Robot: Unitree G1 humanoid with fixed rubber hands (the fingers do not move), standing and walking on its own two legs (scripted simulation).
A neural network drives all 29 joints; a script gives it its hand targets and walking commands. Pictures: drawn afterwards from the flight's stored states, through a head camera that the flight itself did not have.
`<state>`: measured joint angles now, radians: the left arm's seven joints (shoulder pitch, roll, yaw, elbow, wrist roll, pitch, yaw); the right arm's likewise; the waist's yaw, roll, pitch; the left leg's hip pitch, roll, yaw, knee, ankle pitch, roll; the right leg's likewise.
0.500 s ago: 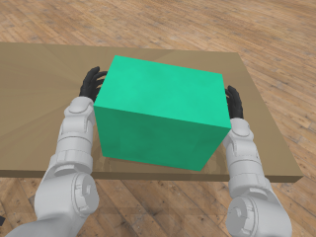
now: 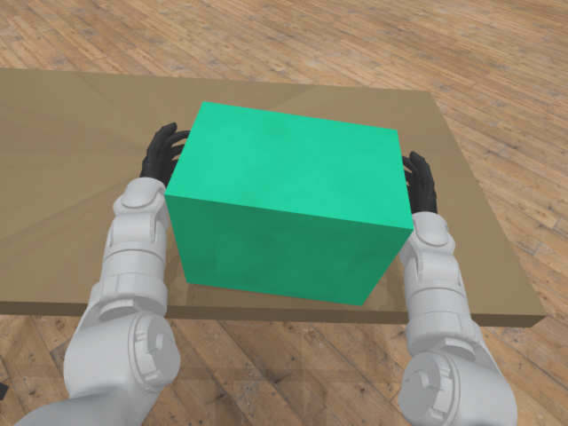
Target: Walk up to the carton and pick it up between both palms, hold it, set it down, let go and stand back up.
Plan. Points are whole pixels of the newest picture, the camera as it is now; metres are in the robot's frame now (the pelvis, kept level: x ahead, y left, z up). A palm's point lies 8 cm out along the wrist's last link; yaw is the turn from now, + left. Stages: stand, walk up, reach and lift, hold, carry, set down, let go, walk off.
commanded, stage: set down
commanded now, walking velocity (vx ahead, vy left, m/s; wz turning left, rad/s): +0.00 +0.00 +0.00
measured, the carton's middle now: (287, 209) +0.42 +0.04 +0.09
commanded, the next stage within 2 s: none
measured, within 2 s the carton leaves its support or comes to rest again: rests again in 0.12 s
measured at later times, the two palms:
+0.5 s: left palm (152, 189) +0.41 +0.23 +0.11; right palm (411, 209) +0.42 -0.14 +0.11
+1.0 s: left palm (153, 189) +0.42 +0.23 +0.11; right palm (410, 209) +0.42 -0.14 +0.11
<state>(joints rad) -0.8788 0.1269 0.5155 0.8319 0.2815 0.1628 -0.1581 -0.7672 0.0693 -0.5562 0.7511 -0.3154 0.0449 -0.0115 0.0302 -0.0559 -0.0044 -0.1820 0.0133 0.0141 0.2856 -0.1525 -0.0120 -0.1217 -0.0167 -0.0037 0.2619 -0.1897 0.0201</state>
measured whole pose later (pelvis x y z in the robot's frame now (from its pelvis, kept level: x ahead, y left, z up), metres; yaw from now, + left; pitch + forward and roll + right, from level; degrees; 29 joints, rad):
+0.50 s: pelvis +0.00 +0.00 +0.00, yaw +1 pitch +3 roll +0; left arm -0.85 0.12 0.56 0.82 0.31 0.14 -0.19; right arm -0.77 0.12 -0.60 0.72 -0.38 0.00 0.00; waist 0.03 -0.05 0.01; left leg -0.19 0.01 0.01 0.28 -0.15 -0.01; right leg -0.13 -0.02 -0.01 0.26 -0.19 0.02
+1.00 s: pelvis +0.00 +0.00 +0.00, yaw +0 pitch +3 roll +0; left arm -0.87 0.10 0.62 0.81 0.36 0.14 -0.22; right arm -0.77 0.13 -0.62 0.69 -0.42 -0.01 0.01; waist 0.04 -0.04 0.03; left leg -0.18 0.01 0.01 0.27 -0.14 -0.01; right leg -0.12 -0.02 -0.01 0.26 -0.19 0.02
